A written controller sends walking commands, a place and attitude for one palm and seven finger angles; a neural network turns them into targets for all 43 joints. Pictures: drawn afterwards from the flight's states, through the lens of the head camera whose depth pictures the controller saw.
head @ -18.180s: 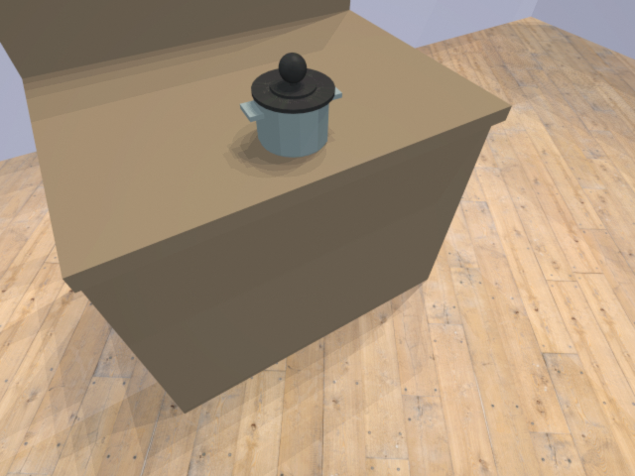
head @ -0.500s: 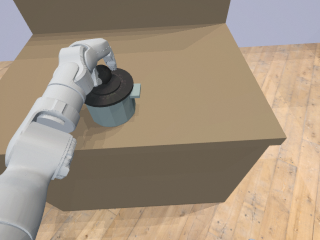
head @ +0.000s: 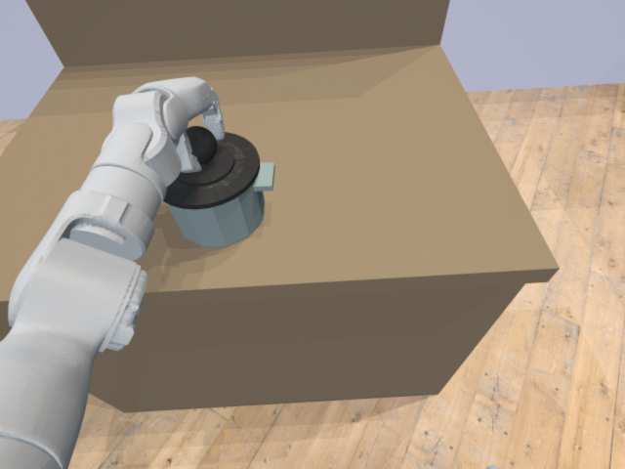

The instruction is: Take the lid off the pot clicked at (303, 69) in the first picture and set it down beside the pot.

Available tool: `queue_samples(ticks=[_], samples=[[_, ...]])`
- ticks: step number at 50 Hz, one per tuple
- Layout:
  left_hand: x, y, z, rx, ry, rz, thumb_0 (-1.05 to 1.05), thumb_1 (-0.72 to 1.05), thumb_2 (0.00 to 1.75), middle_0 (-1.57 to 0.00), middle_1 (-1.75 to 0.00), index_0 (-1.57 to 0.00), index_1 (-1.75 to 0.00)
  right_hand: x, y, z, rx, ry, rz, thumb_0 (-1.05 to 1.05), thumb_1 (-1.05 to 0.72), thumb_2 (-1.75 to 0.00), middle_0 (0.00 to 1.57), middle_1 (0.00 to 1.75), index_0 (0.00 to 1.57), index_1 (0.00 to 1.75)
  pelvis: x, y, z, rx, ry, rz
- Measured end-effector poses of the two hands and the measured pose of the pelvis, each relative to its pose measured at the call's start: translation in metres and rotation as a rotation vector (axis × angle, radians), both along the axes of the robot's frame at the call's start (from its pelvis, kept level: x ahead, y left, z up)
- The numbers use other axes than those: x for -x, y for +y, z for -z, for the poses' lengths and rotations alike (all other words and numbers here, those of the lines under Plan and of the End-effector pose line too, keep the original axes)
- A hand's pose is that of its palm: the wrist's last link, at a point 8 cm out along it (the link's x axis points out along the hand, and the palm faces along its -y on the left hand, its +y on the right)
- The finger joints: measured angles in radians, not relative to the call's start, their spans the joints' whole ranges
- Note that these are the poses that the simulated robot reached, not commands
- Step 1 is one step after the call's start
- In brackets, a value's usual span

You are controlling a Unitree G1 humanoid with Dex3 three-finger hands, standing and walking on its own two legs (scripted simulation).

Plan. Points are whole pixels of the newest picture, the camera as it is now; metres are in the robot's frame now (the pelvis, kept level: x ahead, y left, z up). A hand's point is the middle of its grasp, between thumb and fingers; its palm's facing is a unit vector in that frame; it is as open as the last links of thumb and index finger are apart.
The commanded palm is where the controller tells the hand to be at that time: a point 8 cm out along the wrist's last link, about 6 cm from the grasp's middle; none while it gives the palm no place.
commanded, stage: close the fingers and squeeze the knob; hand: left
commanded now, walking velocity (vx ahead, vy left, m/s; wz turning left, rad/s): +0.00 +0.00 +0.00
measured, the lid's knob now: (198, 145) +0.51 +0.14 +0.14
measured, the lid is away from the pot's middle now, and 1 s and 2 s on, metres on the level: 0.00 0.01 0.02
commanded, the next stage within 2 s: lift the lid straight up in 1.14 s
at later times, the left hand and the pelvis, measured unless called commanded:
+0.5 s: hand (187, 143) +0.49 +0.14 +0.17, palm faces -0.36 -0.08 -0.93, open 8.1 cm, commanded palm +0.48 +0.15 +0.22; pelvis +0.00 +0.00 +0.00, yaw +0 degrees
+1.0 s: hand (184, 141) +0.49 +0.14 +0.17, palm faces -0.36 -0.08 -0.93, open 8.1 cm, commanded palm +0.48 +0.15 +0.22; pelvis +0.00 +0.00 +0.00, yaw -1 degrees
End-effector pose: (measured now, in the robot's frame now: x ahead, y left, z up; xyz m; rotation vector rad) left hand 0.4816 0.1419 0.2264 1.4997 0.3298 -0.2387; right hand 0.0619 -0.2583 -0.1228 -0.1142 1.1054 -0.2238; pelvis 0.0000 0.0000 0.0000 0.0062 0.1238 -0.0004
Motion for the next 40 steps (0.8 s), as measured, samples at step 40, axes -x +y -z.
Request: queue_samples(ticks=[40], samples=[[-0.0066, 0.0049, -0.0002, 0.017, 0.0, -0.006, -0.02, 0.18, 0.75, -0.64, -0.96, -0.63, -0.96, 0.0037, -0.0035, -0.0036, 0.018, 0.02, 0.024, 0.01, -0.91, -0.9, 0.2, 0.3, 0.2, 0.3, -0.0011, 0.0016, 0.0002, 0.005, 0.008, 0.009]])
